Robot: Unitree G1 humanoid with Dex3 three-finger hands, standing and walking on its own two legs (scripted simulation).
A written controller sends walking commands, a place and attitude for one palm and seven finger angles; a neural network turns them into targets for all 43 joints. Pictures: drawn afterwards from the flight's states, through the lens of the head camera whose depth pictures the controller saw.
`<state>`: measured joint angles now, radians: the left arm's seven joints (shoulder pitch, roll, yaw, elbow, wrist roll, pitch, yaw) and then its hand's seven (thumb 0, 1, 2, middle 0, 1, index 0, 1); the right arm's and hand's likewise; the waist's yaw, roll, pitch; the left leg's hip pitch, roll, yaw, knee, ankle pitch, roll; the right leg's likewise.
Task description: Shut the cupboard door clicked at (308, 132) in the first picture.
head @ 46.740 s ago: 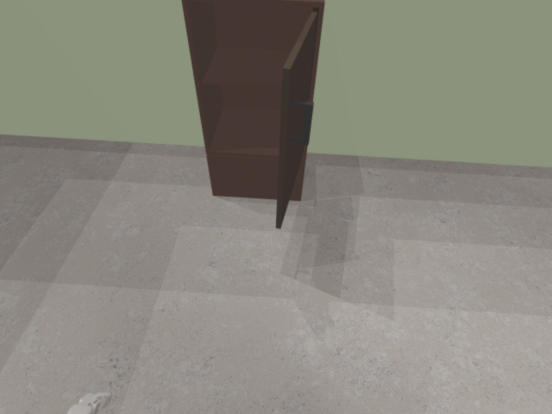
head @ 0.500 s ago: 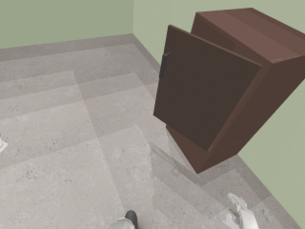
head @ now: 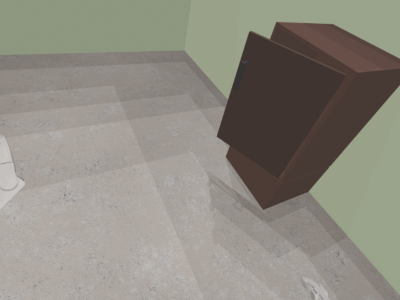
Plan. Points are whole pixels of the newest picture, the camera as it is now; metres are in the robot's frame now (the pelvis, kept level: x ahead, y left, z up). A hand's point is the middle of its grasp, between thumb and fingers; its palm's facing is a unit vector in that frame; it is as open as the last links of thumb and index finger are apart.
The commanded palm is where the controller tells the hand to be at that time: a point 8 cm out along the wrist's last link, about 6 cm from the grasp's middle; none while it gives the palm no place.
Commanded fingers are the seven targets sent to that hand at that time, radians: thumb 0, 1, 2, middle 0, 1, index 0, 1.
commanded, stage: stop stepping back and stand still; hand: left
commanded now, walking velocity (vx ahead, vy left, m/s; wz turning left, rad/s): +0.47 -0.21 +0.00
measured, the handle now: (241, 74) +1.05 -0.08 -0.02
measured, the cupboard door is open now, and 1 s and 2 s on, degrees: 24 24 24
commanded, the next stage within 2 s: let the arm hang, fingers relaxed in 0.62 s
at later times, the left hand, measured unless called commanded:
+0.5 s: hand out of the picture +0.09 +0.26 +0.24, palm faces +0.39 -0.75 -0.53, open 7.4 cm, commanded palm +0.04 +0.29 +0.21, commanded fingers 0.00 0.90 0.90 -0.20 -0.30 -0.20 -0.30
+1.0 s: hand out of the picture +0.04 +0.14 -0.13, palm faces -0.23 -0.95 -0.22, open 7.4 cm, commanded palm none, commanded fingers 0.00 0.90 0.90 -0.20 -0.30 -0.20 -0.30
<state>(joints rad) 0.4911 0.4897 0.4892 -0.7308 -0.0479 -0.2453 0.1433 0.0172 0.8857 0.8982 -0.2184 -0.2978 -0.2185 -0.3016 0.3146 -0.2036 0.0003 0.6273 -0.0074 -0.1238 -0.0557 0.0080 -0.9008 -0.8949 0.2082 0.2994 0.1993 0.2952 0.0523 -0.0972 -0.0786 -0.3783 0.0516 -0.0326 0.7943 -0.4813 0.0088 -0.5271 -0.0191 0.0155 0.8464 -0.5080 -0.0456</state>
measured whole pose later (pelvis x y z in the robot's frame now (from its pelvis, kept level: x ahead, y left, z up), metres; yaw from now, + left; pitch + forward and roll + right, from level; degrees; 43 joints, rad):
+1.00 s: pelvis -0.10 +0.00 -0.01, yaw -6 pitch -2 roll +4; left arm 0.25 0.15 -0.05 0.64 0.02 0.07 -0.02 0.02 0.91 0.90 -0.20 -0.29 -0.20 -0.30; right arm 0.26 -0.24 0.02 0.79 -0.04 0.06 0.00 0.00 -0.90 -0.89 0.21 0.30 0.20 0.29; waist -0.07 0.01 0.08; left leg -0.50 0.03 0.06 0.89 -0.44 -0.01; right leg -0.43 -0.04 -0.02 0.89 -0.45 -0.02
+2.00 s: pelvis -0.07 +0.04 +0.04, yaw -8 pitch -2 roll -1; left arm 0.32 0.11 0.00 1.16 0.01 0.01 0.04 0.01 0.91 0.90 -0.20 -0.29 -0.20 -0.30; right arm 0.39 -0.10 0.02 1.18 -0.01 -0.01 -0.05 0.00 -0.91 -0.89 0.20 0.30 0.20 0.29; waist -0.02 0.00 0.04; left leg -0.06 -0.03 0.10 0.37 -0.28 0.07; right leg -0.14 -0.01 -0.01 0.39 -0.22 0.01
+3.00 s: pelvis +0.01 +0.00 +0.03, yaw +7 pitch +0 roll +1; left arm 0.19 0.18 0.07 0.93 0.03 -0.04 0.02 0.01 0.92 0.90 -0.20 -0.29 -0.20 -0.30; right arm 0.39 -0.20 -0.06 1.10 -0.03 0.02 -0.01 0.00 -0.91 -0.89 0.21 0.30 0.20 0.29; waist -0.04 0.02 0.05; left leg -0.39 -0.02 0.01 1.10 -0.45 0.04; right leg -0.26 -0.04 -0.14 0.54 -0.29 -0.04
